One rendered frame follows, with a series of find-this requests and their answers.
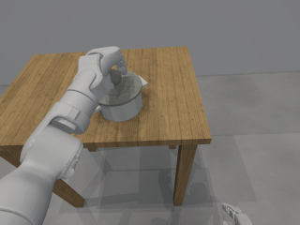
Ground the knob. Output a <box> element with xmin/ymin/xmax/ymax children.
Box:
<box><xmin>110</xmin><ymin>68</ymin><xmax>122</xmax><ymax>85</ymax></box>

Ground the robot right hand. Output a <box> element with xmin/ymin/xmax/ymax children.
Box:
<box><xmin>221</xmin><ymin>203</ymin><xmax>253</xmax><ymax>225</ymax></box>

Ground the table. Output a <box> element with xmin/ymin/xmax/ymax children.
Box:
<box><xmin>0</xmin><ymin>46</ymin><xmax>212</xmax><ymax>208</ymax></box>

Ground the pot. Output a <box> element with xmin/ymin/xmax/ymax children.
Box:
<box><xmin>93</xmin><ymin>75</ymin><xmax>148</xmax><ymax>122</ymax></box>

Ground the lid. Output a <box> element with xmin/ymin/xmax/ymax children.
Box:
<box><xmin>98</xmin><ymin>70</ymin><xmax>143</xmax><ymax>107</ymax></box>

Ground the left robot upper arm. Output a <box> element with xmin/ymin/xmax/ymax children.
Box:
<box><xmin>0</xmin><ymin>124</ymin><xmax>83</xmax><ymax>225</ymax></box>

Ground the left robot forearm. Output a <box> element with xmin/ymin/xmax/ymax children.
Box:
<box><xmin>20</xmin><ymin>51</ymin><xmax>112</xmax><ymax>163</ymax></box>

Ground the robot left hand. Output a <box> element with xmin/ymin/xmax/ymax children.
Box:
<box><xmin>87</xmin><ymin>46</ymin><xmax>128</xmax><ymax>91</ymax></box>

